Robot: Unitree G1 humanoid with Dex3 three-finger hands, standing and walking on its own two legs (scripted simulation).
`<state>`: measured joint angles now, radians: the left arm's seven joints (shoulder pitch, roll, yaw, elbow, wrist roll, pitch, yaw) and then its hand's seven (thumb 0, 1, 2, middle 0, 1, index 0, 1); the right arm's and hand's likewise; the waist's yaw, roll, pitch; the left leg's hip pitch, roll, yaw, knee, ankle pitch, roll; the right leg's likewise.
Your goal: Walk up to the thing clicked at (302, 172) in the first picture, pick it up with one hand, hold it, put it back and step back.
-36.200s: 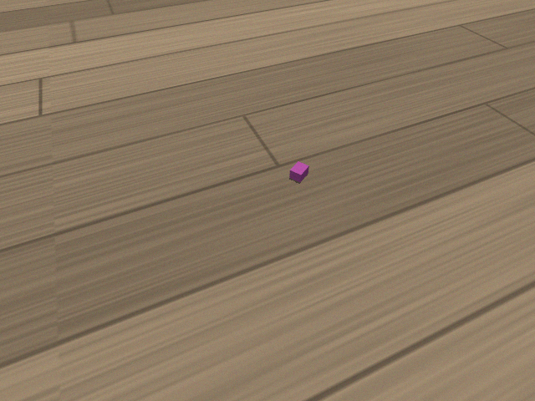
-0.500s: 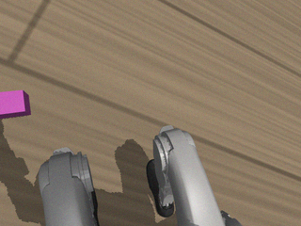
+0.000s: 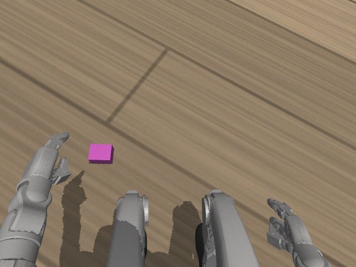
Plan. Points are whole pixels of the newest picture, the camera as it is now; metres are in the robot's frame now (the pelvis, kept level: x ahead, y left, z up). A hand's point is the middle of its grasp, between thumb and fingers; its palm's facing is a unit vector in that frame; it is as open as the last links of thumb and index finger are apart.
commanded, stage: home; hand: left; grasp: from above
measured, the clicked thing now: (101, 153) +0.49 +0.29 -0.49
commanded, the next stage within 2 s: none
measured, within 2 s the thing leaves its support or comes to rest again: neither
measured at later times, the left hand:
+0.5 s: hand (52, 199) +0.25 +0.20 +0.10, palm faces +0.12 -0.97 -0.22, open 7.4 cm
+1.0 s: hand (38, 231) +0.21 +0.18 +0.15, palm faces +0.14 -0.97 -0.19, open 7.4 cm
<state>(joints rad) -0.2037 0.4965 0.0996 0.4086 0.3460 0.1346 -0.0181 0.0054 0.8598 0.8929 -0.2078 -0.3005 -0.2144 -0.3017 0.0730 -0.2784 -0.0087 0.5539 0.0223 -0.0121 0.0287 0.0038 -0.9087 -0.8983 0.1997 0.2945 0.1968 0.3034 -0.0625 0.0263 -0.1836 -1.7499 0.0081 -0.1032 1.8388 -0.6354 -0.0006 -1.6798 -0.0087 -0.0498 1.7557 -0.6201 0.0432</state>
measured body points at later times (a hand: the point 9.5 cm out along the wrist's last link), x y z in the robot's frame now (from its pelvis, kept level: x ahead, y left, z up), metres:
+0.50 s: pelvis +0.06 +0.00 +0.17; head +0.13 +0.02 +0.61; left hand +0.25 +0.25 +0.12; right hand +0.22 -0.24 +0.09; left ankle +0.08 +0.12 -0.48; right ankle +0.09 -0.15 -0.48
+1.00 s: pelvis +0.07 -0.01 +0.20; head +0.09 +0.00 +0.65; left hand +0.20 +0.23 +0.17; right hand +0.27 -0.23 +0.15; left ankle +0.08 +0.12 -0.48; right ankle +0.09 -0.15 -0.48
